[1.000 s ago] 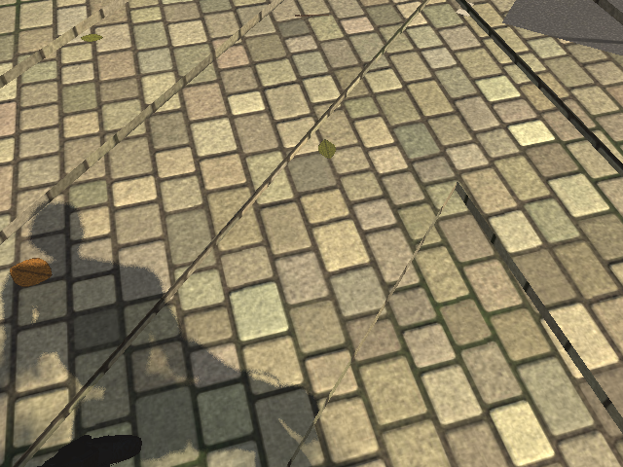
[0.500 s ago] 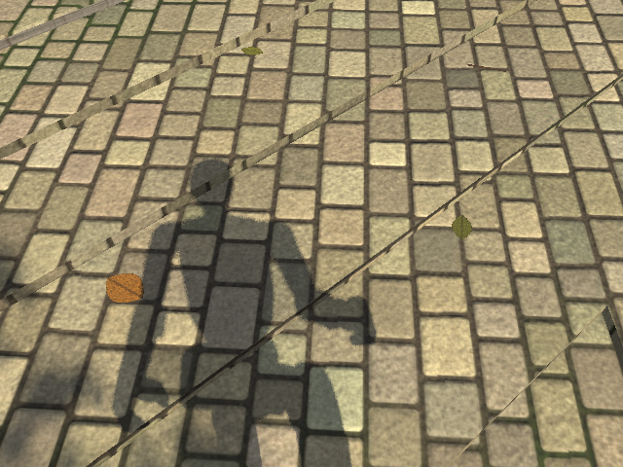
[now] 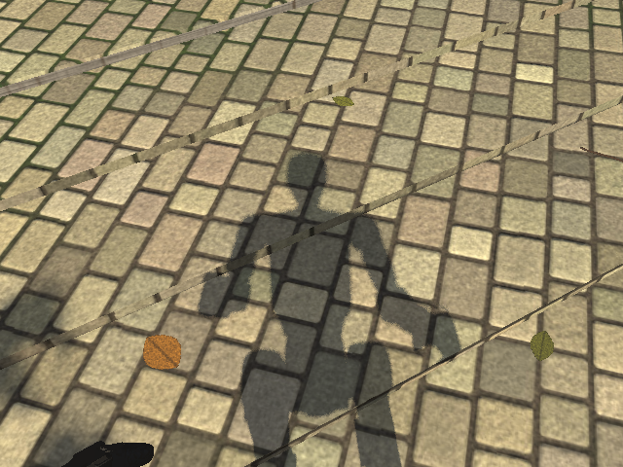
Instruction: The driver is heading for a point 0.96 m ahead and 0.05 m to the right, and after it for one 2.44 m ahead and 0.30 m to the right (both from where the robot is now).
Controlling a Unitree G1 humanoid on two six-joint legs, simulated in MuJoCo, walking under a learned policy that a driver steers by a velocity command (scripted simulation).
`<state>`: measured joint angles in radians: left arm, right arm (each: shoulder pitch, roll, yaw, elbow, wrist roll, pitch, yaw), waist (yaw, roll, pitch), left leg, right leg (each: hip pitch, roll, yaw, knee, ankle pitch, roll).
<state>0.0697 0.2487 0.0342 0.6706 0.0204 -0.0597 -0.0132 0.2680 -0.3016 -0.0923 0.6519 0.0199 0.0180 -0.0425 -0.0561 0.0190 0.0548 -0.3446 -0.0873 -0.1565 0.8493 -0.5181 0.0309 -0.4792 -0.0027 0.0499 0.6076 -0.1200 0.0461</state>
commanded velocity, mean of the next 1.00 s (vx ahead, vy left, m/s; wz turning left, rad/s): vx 0.12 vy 0.00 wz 0.05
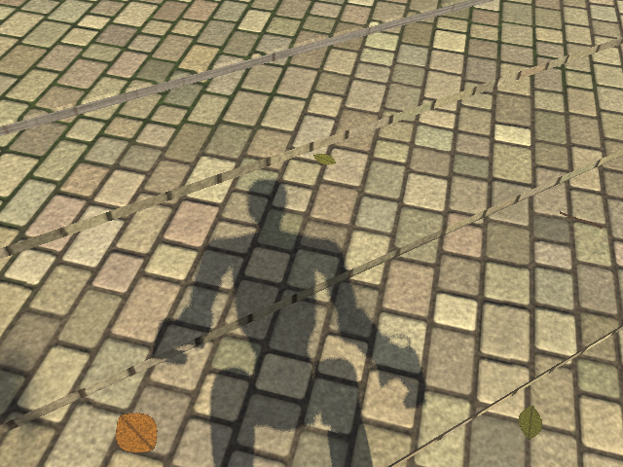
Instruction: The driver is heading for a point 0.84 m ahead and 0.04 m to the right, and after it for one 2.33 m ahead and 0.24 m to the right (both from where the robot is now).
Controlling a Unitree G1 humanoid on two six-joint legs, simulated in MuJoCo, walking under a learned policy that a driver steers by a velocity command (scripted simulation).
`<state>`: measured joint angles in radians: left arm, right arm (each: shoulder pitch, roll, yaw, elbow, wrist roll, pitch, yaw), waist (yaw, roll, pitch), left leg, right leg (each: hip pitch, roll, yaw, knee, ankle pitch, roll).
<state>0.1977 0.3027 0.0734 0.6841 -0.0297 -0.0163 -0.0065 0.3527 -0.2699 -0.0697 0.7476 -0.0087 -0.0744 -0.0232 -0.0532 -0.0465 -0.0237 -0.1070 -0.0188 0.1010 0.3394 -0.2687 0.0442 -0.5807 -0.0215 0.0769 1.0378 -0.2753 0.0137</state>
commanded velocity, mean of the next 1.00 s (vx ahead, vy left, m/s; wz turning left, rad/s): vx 0.47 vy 0.00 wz -0.05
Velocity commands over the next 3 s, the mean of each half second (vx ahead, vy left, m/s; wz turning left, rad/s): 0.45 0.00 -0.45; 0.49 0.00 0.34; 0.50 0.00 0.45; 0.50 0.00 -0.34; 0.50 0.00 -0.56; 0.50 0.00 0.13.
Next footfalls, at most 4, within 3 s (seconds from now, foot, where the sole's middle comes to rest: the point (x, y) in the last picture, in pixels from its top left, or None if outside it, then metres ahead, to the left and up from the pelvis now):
0.30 right None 0.28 -0.19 -0.78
0.86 left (315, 406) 0.64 -0.04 -0.75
1.34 right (389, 308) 0.90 -0.24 -0.75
1.76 left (274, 249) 1.07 0.04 -0.71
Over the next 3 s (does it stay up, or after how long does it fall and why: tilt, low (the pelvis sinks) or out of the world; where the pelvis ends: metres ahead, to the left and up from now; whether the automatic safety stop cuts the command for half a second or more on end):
stays up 1.55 -0.23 0.10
